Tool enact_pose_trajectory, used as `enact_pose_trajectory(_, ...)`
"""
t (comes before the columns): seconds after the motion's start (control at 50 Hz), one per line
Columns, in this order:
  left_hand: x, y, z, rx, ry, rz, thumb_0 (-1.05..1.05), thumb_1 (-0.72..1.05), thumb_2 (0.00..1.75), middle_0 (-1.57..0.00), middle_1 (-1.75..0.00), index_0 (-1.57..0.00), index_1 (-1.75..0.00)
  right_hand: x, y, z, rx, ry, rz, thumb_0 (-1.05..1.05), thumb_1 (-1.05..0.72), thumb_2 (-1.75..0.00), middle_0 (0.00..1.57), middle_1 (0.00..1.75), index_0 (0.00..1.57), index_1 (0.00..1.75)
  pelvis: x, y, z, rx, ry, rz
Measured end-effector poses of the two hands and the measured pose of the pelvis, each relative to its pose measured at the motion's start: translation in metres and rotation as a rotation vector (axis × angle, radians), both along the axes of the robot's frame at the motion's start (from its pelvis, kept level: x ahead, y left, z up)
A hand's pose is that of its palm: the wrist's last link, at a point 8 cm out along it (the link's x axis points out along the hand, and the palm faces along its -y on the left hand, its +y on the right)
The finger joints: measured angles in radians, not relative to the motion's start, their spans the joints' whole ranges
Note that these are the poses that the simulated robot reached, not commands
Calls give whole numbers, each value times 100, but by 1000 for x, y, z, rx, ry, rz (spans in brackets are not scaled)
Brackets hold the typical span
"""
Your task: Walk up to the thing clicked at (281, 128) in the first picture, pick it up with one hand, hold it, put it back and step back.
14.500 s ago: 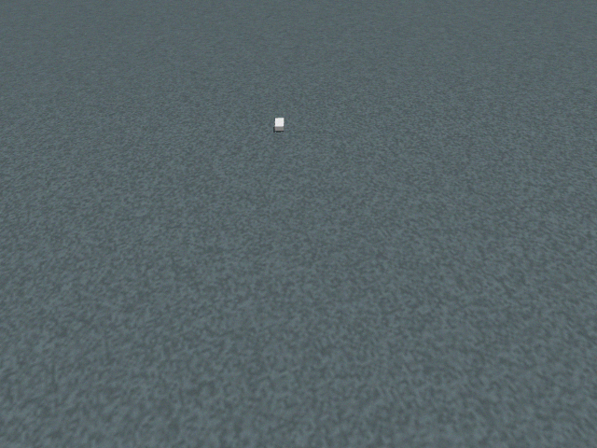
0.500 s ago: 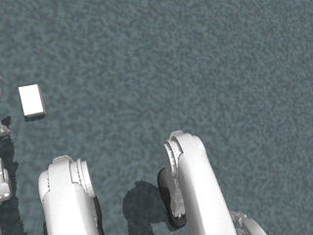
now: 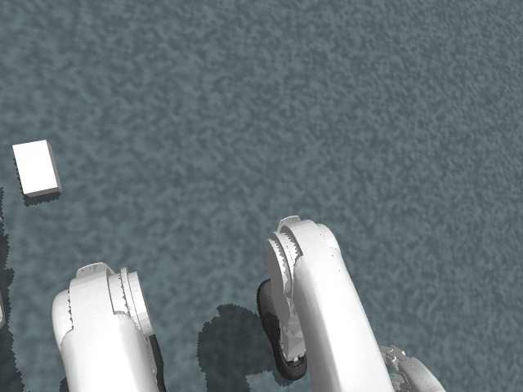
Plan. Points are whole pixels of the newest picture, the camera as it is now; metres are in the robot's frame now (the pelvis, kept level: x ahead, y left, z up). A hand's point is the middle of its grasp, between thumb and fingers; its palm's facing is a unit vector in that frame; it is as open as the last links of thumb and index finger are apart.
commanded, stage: rise first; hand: left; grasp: from above
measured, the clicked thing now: (38, 168) +0.51 +0.30 -0.31
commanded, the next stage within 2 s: approach in 0.92 s
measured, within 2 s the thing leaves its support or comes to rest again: neither
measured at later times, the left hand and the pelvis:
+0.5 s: hand out of the picture +0.46 +0.34 -0.19, palm faces -0.45 -0.12 -0.88, open 14.3 cm; pelvis +0.00 +0.00 -0.01, yaw -1 degrees
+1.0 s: hand out of the picture +0.47 +0.33 -0.17, palm faces -0.45 -0.09 -0.89, open 14.4 cm; pelvis +0.00 +0.00 +0.00, yaw -1 degrees
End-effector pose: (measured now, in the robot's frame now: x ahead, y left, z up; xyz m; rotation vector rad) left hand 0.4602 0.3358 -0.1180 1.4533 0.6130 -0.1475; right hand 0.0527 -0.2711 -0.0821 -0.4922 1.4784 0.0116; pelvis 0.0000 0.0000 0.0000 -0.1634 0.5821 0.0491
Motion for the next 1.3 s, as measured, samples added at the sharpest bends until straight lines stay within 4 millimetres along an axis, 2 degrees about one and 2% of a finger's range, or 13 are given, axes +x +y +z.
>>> enact_pose_trajectory(0.3,8,0,-7,1,-7,-24,0,-55,103,-8,-97,-6,-99,-12,2,2,-18,29,6,0,-90,-90,21,30,20,30,0,1,-5,-11,-9,-6)
enact_pose_trajectory(0.52,11,1,-12,2,-7,-44,0,-56,104,-8,-96,-6,-98,-14,4,3,-15,38,16,0,-90,-89,21,30,20,30,0,2,-5,-16,-12,-7)
enact_pose_trajectory(0.88,12,-1,-1,6,-12,-86,0,-56,105,-8,-96,-6,-98,-5,6,4,-10,11,20,0,-90,-89,21,30,20,30,0,2,-2,-18,-11,-5)
enact_pose_trajectory(1.12,16,1,5,13,-17,-102,0,-56,105,-9,-96,-6,-98,-11,6,7,-18,13,13,0,-90,-89,21,30,20,30,-3,3,-2,-19,-14,-2)
enact_pose_trajectory(1.2,21,-7,7,18,-14,-134,0,-55,104,-9,-97,-7,-99,-14,7,8,-18,22,3,0,-90,-89,21,30,20,30,-3,3,-1,-16,-7,-2)
enact_pose_trajectory(1.3,37,-30,8,-2,-32,-177,0,-54,102,-9,-99,-7,-100,-18,7,12,-28,21,-12,0,-89,-89,21,30,20,30,-3,3,0,-16,1,-3)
